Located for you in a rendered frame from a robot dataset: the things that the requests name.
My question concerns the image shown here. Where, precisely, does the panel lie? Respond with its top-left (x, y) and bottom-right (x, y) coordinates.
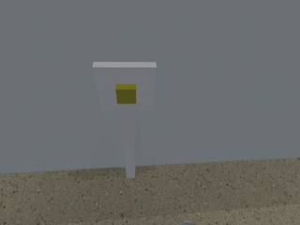
top-left (92, 62), bottom-right (157, 179)

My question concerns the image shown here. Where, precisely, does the button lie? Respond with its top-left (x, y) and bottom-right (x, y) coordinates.
top-left (115, 83), bottom-right (136, 104)

